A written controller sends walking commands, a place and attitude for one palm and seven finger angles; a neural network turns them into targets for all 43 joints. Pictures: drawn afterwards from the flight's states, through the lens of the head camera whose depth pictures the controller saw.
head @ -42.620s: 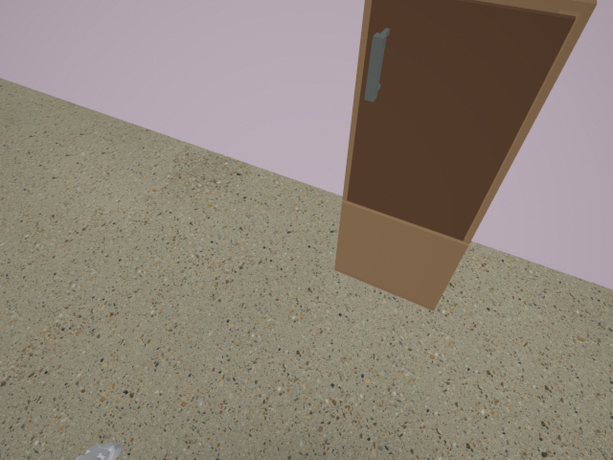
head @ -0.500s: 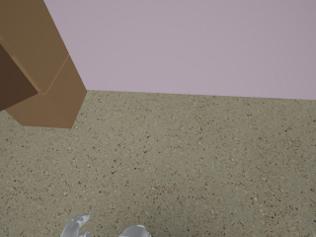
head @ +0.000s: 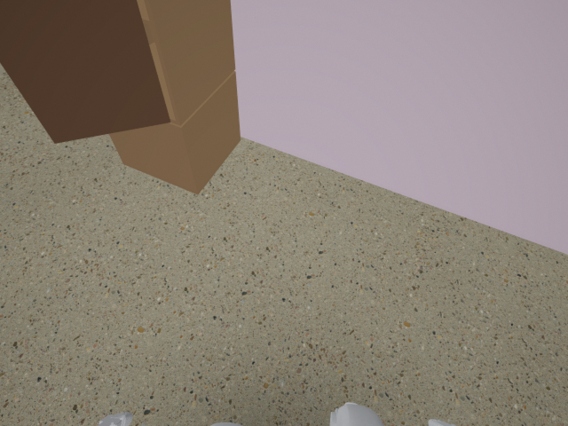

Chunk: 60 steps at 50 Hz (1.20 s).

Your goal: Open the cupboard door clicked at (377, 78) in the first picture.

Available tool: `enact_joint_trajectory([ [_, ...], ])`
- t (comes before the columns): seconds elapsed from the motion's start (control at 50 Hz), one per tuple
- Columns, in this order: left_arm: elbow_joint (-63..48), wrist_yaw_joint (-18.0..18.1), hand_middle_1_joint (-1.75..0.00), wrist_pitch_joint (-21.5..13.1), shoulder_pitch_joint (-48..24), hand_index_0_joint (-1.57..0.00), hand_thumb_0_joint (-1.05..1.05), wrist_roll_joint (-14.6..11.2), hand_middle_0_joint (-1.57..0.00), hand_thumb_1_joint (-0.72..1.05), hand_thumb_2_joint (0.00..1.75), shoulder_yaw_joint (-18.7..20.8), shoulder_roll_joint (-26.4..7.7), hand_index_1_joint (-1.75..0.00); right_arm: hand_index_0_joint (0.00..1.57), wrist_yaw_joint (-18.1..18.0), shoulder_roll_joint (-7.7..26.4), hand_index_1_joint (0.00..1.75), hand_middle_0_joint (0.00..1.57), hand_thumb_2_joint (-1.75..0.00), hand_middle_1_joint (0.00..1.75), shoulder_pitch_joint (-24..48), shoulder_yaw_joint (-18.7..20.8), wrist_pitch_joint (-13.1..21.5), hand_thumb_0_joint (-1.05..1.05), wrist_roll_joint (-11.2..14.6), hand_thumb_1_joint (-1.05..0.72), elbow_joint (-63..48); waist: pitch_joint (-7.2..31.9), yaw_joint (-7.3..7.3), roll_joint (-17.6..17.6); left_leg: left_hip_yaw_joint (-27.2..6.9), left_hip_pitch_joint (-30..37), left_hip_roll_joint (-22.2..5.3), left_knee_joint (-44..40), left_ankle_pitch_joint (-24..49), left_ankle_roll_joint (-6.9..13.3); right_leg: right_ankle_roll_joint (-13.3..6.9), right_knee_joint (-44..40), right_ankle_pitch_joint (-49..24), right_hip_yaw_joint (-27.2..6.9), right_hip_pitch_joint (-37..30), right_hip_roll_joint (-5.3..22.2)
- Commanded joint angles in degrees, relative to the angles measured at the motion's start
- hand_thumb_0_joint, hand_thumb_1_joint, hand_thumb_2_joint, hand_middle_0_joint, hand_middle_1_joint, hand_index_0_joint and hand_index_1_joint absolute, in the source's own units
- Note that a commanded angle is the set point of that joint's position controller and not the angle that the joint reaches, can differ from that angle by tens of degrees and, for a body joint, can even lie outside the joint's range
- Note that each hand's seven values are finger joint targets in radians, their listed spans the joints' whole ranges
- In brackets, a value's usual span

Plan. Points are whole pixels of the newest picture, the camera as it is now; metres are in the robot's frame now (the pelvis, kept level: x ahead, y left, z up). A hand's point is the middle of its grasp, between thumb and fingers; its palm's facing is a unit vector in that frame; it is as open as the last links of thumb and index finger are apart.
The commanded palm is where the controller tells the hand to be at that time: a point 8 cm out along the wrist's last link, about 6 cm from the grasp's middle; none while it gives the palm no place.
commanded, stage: turn to face it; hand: left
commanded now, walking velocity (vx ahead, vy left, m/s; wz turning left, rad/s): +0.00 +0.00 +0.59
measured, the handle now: out of the picture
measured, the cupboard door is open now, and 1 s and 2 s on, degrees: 44 44 44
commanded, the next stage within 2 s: take the last steps up to it in 0.44 s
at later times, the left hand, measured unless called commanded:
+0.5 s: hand out of the picture +0.01 +0.17 -0.17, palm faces +0.32 -0.92 -0.22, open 7.3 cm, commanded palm none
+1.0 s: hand out of the picture +0.06 +0.20 -0.16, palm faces +0.46 -0.86 -0.22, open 7.4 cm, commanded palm none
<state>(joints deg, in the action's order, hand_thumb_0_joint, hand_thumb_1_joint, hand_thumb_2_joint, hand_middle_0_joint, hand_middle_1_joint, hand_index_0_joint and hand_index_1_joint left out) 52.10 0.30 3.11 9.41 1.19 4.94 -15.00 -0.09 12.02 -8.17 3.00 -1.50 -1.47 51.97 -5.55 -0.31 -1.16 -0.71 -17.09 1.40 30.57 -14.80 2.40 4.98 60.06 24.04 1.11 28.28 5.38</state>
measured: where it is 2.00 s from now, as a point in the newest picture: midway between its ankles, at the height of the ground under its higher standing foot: (206, 353)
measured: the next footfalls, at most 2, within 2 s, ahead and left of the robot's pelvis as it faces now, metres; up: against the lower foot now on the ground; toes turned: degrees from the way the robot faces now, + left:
right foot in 0.18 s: +0.06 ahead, -0.16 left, +0.00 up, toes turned +4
left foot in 0.54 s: +0.04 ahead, +0.09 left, +0.00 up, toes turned +21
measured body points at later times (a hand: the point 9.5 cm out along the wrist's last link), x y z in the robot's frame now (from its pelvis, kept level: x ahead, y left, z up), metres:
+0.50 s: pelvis +0.03 -0.03 +0.00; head +0.07 -0.01 +0.44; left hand +0.00 +0.22 -0.15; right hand +0.18 -0.25 -0.15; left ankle -0.01 +0.08 -0.72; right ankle +0.02 -0.16 -0.74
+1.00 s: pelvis +0.08 +0.01 +0.00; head +0.10 -0.01 +0.45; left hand +0.03 +0.24 -0.14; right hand +0.19 -0.22 -0.17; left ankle +0.01 +0.09 -0.68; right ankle +0.12 -0.11 -0.74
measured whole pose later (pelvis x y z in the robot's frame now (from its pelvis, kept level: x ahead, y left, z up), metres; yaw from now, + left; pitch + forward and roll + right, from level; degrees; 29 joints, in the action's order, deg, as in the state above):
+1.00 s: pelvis +0.08 +0.01 +0.00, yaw +24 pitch -1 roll +0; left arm 55.9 -0.4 -2.7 14.3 1.7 3.2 -8.4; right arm 0.9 12.8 -16.7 3.6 -2.7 -1.7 60.6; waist -2.1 -0.6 2.4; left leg 0.4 -23.1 1.3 58.7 -22.9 0.4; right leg 0.3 32.4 18.4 7.6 12.7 4.7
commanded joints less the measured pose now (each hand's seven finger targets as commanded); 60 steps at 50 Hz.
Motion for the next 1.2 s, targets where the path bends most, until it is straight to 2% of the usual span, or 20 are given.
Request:
enact_joint_trajectory([
  [0.0,-5.65,0.32,-0.3,-1.55,-1.76,-0.2,0.0,-0.33,-0.2,0.9,0.9,0.11,-2.44,-0.3,0.2,-0.53,12.15,0.3,0.2,-0.9,0.3,-2.73,3.54,0.51,0.0,-0.25,-0.9,-2.68,7.54,1.94,9.15,-15.96,5.83,-13.81,-10.21,17.4,7.17,-0.09,-7.98,0.23,-0.24,-1.79,-1.6],
  [0.12,-4.78,0.97,-0.3,-3.07,4.8,-0.2,0.0,-0.68,-0.2,0.9,0.9,0.6,-3.73,-0.3,0.2,-0.27,10.75,0.3,0.2,-0.9,0.3,0.33,3.83,-0.22,0.0,0.36,-0.9,-3.62,9.45,-1.62,7.47,-17.37,-3.23,-8.66,-2.6,15.24,3.02,-1.57,-34.01,-11.17,0.84,-21.93,-3.77],
  [0.16,-4.72,1.68,-0.3,-4.04,6.91,-0.2,0.0,0.68,-0.2,0.9,0.9,2.0,-11.38,-0.3,0.2,0.39,4.88,0.3,0.2,-0.9,0.3,-0.87,3.12,-0.02,0.0,1.12,-0.9,-5.16,9.29,-2.65,-15.31,-2.1,-18.12,4.48,19.77,-17.72,-4.47,-11.06,-44.52,-17.93,-21.8,-30.67,20.08],
  [0.18,-5.0,1.83,-0.3,-3.99,6.47,-0.2,0.0,0.15,-0.2,0.9,0.9,1.49,-10.49,-0.3,0.2,0.49,6.82,0.3,0.2,-0.9,0.3,-0.53,3.5,-0.52,0.0,0.45,-0.9,-4.74,8.51,-2.3,-12.25,-4.01,-16.56,1.47,31.59,-20.22,-4.02,-14.53,-44.07,-19.95,-20.81,-23.82,22.9],
  [0.28,-5.1,1.86,-0.3,-4.5,1.48,-0.2,0.0,0.08,-0.2,0.9,0.9,-0.16,-4.41,-0.3,0.2,1.35,4.24,0.3,0.2,-0.9,0.3,-0.3,2.47,-1.61,0.0,0.63,-0.9,-1.63,5.62,1.04,-10.72,-0.53,-15.21,-2.05,35.6,-10.02,-5.79,-10.93,-39.67,-36.31,-2.41,-21.98,12.27],
  [0.38,-1.63,1.58,-0.3,-4.53,8.02,-0.2,0.0,0.51,-0.2,0.9,0.9,0.74,-6.98,-0.3,0.2,1.3,1.92,0.3,0.2,-0.9,0.3,3.76,1.09,-0.85,0.0,1.09,-0.9,-1.5,6.97,-2.14,-9.87,4.68,-9.59,-0.61,16.65,-12.7,-5.35,-11.16,-35.93,-46.72,0.33,-27.38,13.37],
  [0.46,0.32,1.42,-0.3,-4.23,7.25,-0.2,0.0,0.1,-0.2,0.9,0.9,0.91,-7.18,-0.3,0.2,0.88,2.73,0.3,0.2,-0.9,0.3,-0.23,0.79,0.07,0.0,0.93,-0.9,0.22,8.24,0.26,-10.37,5.93,2.11,0.0,-1.23,-1.76,-3.98,-8.01,-29.82,-42.66,2.99,-23.5,11.89],
  [0.48,-0.15,1.22,-0.3,-4.02,6.64,-0.2,0.0,-0.56,-0.2,0.9,0.9,0.69,-6.57,-0.3,0.2,0.74,4.98,0.3,0.2,-0.9,0.3,-2.61,1.25,0.51,0.0,0.63,-0.9,0.86,9.36,1.84,-6.13,4.8,9.74,-2.07,-6.3,7.05,-2.69,-5.69,-25.19,-38.3,4.87,-18.34,10.69],
  [0.52,-2.61,1.07,-0.3,-3.13,6.27,-0.2,0.0,-0.95,-0.2,0.9,0.9,-1.13,-0.63,-0.3,0.2,-0.08,13.46,0.3,0.2,-0.9,0.3,-8.03,2.93,0.66,0.0,0.04,-0.9,1.35,13.01,4.01,17.07,-18.79,18.54,-24.14,-8.41,40.77,9.89,-0.91,-7.48,13.01,5.91,-2.24,1.21],
  [0.6,-0.73,0.0,-0.3,-2.19,0.47,-0.2,0.0,0.05,-0.2,0.9,0.9,-0.48,-1.16,-0.3,0.2,-1.59,9.62,0.3,0.2,-0.9,0.3,-5.56,1.66,1.34,0.0,-0.3,-0.9,1.29,5.82,2.77,10.8,-15.22,9.88,-17.66,-13.38,10.86,9.58,-2.53,4.43,5.02,-0.03,3.56,0.73],
  [0.78,-0.5,-1.53,-0.3,-3.72,0.44,-0.2,0.0,0.32,-0.2,0.9,0.9,-0.63,0.69,-0.3,0.2,-0.71,8.46,0.3,0.2,-0.9,0.3,-7.58,1.67,2.44,0.0,-0.26,-0.9,2.55,3.22,1.38,9.0,-12.69,5.54,-12.77,-15.99,-4.96,8.73,-3.16,-17.6,0.54,4.94,-5.99,-1.87],
  [0.82,1.18,-1.53,-0.3,-4.13,5.1,-0.2,0.0,0.34,-0.2,0.9,0.9,-0.25,0.43,-0.3,0.2,-0.53,8.29,0.3,0.2,-0.9,0.3,-5.95,1.57,2.24,0.0,-0.09,-0.9,2.6,3.51,-1.25,7.24,-11.04,0.23,-10.82,-13.05,-8.71,7.21,-3.25,-25.56,-3.71,6.11,-15.79,-3.27],
  [0.84,2.48,-1.34,-0.3,-4.52,8.96,-0.2,0.0,0.44,-0.2,0.9,0.9,0.21,-0.33,-0.3,0.2,-0.44,7.62,0.3,0.2,-0.9,0.3,-4.82,1.4,2.28,0.0,0.25,-0.9,2.36,3.69,-3.33,4.34,-8.86,-5.54,-8.32,-8.19,-11.18,5.35,-3.59,-31.78,-6.31,5.33,-24.41,-2.49],
  [0.86,3.68,-0.86,-0.3,-5.24,13.81,-0.2,0.0,0.9,-0.2,0.9,0.9,1.03,-3.83,-0.3,0.2,-0.04,5.3,0.3,0.2,-0.9,0.3,-4.43,1.07,2.6,0.0,0.8,-0.9,1.85,4.93,-5.73,-4.1,-3.06,-14.95,-2.82,2.46,-13.37,2.34,-5.63,-39.35,0.73,-3.69,-34.89,5.04],
  [0.88,4.59,-0.24,-0.3,-5.6,18.56,-0.2,0.0,1.03,-0.2,0.9,0.9,2.26,-9.11,-0.3,0.2,0.32,2.46,0.3,0.2,-0.9,0.3,-3.41,0.62,2.76,0.0,0.85,-0.9,-0.19,4.24,-7.76,-19.38,2.8,-25.71,2.38,19.55,-19.66,-1.06,-11.96,-49.28,9.46,-26.5,-39.84,21.74],
  [0.9,4.36,0.19,-0.3,-5.48,18.76,-0.2,0.0,0.18,-0.2,0.9,0.9,2.0,-9.54,-0.3,0.2,0.6,6.36,0.3,0.2,-0.9,0.3,-0.55,1.21,2.3,0.0,-0.26,-0.9,-1.19,1.23,-7.22,-12.46,-2.01,-26.88,-0.75,30.27,-18.35,-1.65,-15.7,-53.52,16.77,-32.76,-31.5,26.22],
  [0.92,3.89,0.56,-0.3,-5.82,14.87,-0.2,0.0,0.26,-0.2,0.9,0.9,1.5,-7.83,-0.3,0.2,0.95,5.8,0.3,0.2,-0.9,0.3,0.66,1.65,1.93,0.0,-0.26,-0.9,-0.79,-2.63,-4.97,-10.26,-3.64,-26.35,-3.21,35.69,-12.44,-2.01,-15.47,-54.52,21.03,-32.13,-23.47,24.24],
  [0.96,3.27,0.76,-0.3,-6.34,8.44,-0.2,0.0,0.16,-0.2,0.9,0.9,0.15,-2.82,-0.3,0.2,1.67,4.08,0.3,0.2,-0.9,0.3,-2.13,1.78,0.84,0.0,-0.37,-0.9,1.4,-4.0,-0.86,-9.77,-3.17,-22.95,-6.19,36.61,-2.61,-3.16,-11.09,-54.25,11.06,-16.61,-16.53,18.99],
  [1.02,4.69,0.5,-0.3,-7.78,9.84,-0.2,0.0,0.09,-0.2,0.9,0.9,-0.34,-1.55,-0.3,0.2,2.37,1.58,0.3,0.2,-0.9,0.3,-4.28,1.13,0.91,0.0,-0.06,-0.9,3.25,-0.24,-0.26,-7.81,1.43,-19.39,-6.34,29.7,2.86,-4.75,-8.97,-51.59,-10.27,-2.29,-20.01,13.83],
  [1.18,9.23,0.31,-0.3,-7.34,13.49,-0.2,0.0,0.67,-0.2,0.9,0.9,0.0,-4.13,-0.3,0.2,3.1,-0.58,0.3,0.2,-0.9,0.3,-1.1,0.28,2.85,0.0,0.43,-0.9,1.96,0.92,-1.57,-10.79,8.49,-6.41,-3.11,4.42,1.15,-3.13,-8.62,-44.86,-20.16,4.67,-21.74,13.59],
])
